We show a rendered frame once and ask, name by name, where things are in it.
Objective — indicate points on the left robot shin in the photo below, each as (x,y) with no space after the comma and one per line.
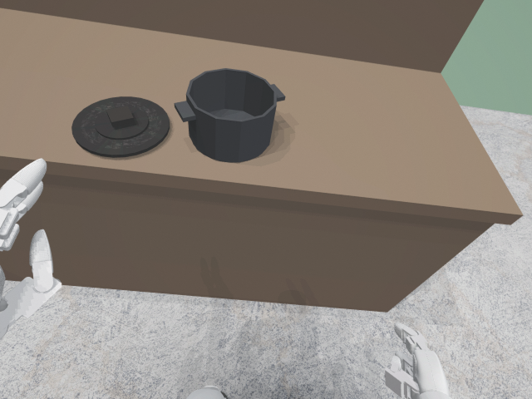
(212,387)

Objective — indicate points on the knob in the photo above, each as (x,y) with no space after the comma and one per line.
(120,116)

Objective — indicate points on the lid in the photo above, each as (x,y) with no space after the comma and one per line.
(93,131)

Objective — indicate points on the robot left hand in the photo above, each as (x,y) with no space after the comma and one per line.
(17,196)

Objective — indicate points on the table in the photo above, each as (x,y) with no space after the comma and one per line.
(373,179)

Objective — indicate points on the robot right hand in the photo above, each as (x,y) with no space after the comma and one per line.
(409,378)

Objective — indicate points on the pot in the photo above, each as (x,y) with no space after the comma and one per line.
(230,114)

